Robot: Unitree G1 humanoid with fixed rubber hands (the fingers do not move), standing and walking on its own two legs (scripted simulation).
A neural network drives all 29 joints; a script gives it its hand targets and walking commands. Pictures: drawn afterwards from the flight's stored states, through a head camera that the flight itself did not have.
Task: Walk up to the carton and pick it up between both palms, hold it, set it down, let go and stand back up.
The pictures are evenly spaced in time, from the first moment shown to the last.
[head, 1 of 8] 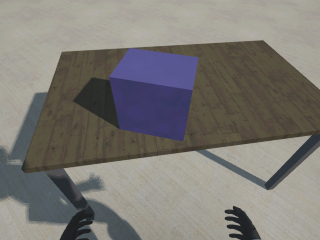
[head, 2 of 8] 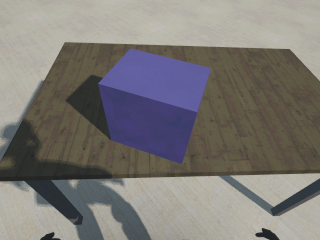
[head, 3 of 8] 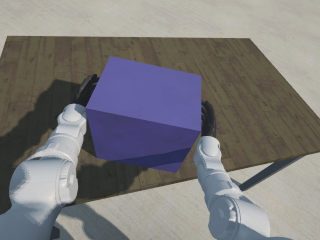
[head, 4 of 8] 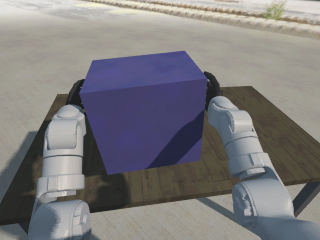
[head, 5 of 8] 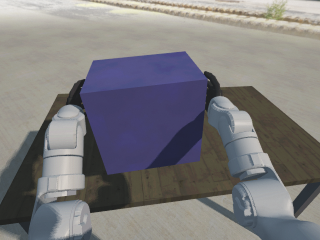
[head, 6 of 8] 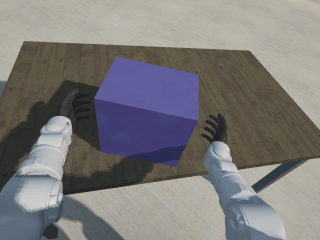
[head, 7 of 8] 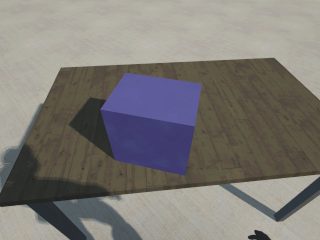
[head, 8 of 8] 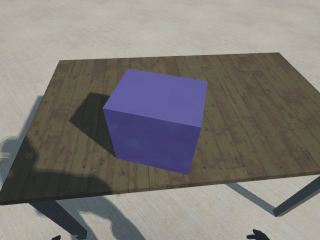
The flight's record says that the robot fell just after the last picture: no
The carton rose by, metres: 0.19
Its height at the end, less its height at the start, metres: +0.00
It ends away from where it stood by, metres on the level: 0.02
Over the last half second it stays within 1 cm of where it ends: yes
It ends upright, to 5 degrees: yes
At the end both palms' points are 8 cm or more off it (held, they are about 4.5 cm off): yes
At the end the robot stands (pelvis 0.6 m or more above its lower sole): yes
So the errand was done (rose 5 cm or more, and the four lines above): yes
